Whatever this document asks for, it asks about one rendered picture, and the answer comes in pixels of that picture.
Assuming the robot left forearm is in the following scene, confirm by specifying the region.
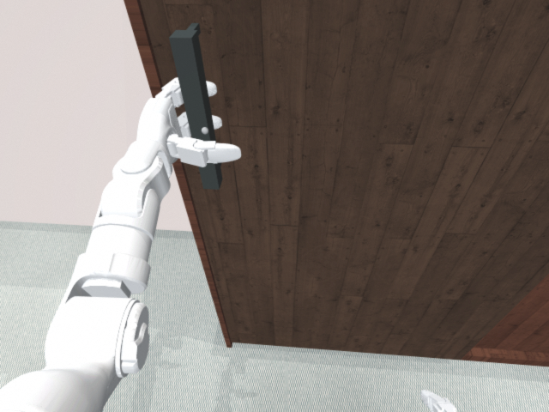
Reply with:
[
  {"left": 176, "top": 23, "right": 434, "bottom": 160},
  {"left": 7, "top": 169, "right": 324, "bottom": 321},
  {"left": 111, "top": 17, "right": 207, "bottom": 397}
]
[{"left": 45, "top": 139, "right": 172, "bottom": 364}]

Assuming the right robot hand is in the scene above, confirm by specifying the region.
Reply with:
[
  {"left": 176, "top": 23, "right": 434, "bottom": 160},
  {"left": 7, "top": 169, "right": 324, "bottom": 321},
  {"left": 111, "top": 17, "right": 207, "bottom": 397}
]
[{"left": 420, "top": 390, "right": 456, "bottom": 412}]

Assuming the handle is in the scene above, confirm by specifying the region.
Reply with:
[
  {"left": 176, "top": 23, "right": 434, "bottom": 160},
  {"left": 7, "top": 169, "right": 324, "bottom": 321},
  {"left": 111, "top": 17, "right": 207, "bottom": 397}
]
[{"left": 169, "top": 23, "right": 222, "bottom": 190}]

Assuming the wardrobe door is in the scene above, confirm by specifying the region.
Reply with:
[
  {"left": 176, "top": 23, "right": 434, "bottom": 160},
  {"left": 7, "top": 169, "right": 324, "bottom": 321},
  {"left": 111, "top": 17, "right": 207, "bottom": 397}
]
[
  {"left": 474, "top": 274, "right": 549, "bottom": 353},
  {"left": 140, "top": 0, "right": 549, "bottom": 360}
]

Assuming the left robot hand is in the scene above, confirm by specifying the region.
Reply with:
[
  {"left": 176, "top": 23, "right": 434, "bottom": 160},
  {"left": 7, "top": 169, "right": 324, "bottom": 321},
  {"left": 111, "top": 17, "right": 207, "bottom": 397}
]
[{"left": 136, "top": 77, "right": 241, "bottom": 167}]

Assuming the robot left upper arm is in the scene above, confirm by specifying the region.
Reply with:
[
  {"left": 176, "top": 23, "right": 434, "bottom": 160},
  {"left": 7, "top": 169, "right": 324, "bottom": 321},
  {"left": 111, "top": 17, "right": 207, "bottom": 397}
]
[{"left": 0, "top": 296, "right": 149, "bottom": 412}]

